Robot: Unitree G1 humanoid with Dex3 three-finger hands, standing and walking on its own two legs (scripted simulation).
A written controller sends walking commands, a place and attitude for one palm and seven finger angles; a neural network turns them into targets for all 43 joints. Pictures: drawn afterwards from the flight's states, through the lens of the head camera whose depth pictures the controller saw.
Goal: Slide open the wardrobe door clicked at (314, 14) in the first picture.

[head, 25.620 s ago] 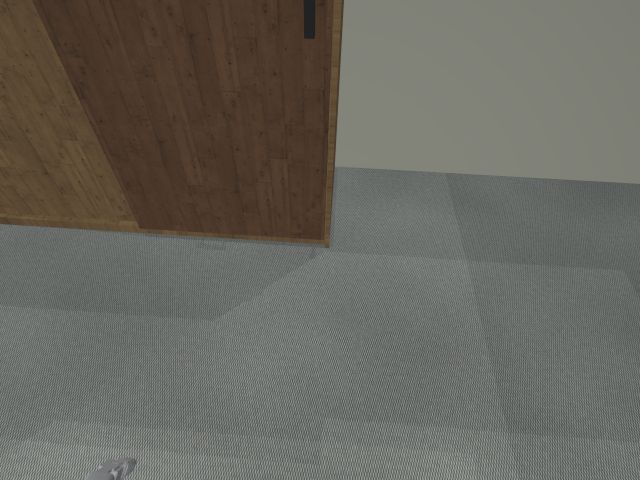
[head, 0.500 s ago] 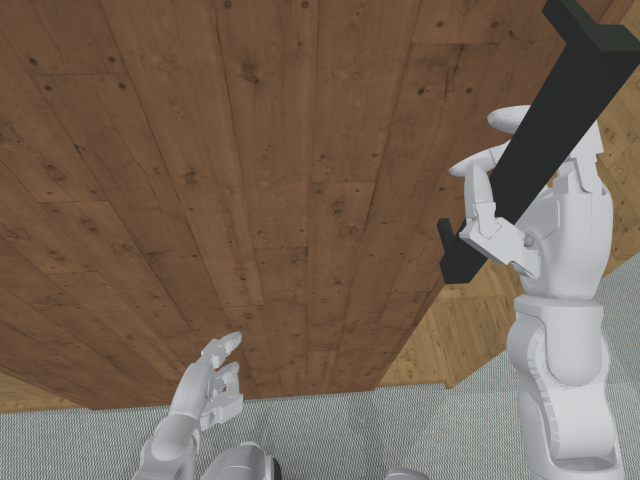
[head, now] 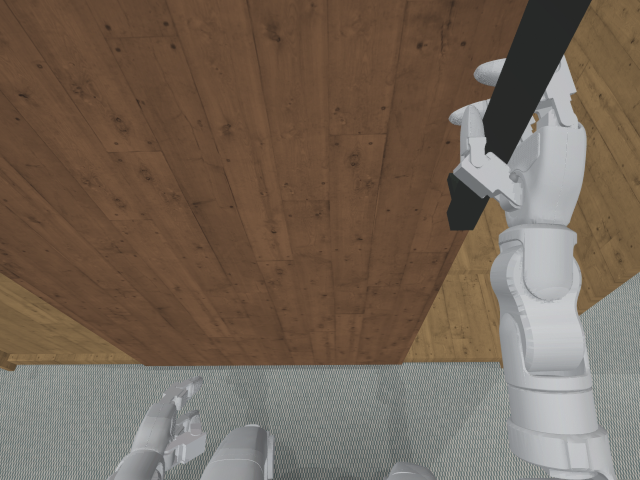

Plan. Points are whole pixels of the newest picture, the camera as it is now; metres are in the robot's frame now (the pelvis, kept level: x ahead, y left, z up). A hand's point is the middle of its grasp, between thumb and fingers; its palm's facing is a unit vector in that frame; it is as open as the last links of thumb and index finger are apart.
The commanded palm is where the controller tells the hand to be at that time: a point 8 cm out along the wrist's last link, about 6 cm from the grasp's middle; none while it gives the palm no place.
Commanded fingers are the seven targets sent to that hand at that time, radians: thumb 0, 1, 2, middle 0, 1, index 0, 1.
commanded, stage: step sideways, sliding the door along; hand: right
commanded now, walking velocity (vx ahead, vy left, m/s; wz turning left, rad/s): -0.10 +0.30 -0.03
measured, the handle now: (490, 119) +0.39 -0.17 +0.22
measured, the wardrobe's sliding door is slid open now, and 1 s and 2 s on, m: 0.31 0.52 0.62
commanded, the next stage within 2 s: stop walking and hold the door there in 1.80 s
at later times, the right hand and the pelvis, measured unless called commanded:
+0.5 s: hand (372, 155) +0.36 -0.06 +0.22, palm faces +0.32 +0.95 -0.03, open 5.9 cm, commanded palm +0.33 -0.04 +0.21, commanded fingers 0.00 -0.90 -0.90 0.45 1.40 0.45 1.40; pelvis -0.04 +0.15 -0.01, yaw -4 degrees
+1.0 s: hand (233, 158) +0.37 +0.06 +0.21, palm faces +0.40 +0.91 -0.08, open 6.2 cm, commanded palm +0.34 +0.09 +0.21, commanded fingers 0.00 -0.90 -0.90 0.45 1.40 0.45 1.40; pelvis +0.00 +0.30 -0.02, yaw -5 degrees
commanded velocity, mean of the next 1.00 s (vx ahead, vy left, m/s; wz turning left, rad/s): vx -0.04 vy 0.30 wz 0.06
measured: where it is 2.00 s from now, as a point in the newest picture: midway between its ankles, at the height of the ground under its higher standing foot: outside the picture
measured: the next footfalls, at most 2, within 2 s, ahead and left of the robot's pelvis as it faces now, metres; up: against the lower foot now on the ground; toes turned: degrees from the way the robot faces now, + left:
left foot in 0.16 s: +0.02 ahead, +0.23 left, +0.00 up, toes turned +0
right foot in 0.32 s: +0.02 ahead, -0.05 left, +0.00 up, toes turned -11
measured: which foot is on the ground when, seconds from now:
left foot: up 0.00-0.14, down 0.16-0.32, up 0.34-0.58, down 0.60-0.78, up 0.80-1.00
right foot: down 0.00-0.18, up 0.20-0.30, down 0.32-0.64, up 0.66-0.76, down 0.78-1.00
